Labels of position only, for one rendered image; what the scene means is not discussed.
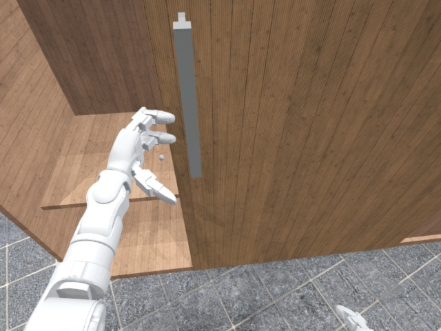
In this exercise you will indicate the robot left hand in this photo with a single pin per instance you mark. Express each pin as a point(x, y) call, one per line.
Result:
point(131, 144)

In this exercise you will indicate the wardrobe door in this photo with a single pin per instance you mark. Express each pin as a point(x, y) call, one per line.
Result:
point(319, 124)
point(431, 226)

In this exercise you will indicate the left robot forearm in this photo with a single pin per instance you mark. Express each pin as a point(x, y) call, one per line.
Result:
point(84, 272)

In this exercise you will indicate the robot right hand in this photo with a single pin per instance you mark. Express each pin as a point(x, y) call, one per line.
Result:
point(354, 321)

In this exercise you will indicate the left robot upper arm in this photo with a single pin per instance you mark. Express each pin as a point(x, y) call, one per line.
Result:
point(64, 314)

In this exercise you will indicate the handle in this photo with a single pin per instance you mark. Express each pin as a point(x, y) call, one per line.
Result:
point(185, 62)

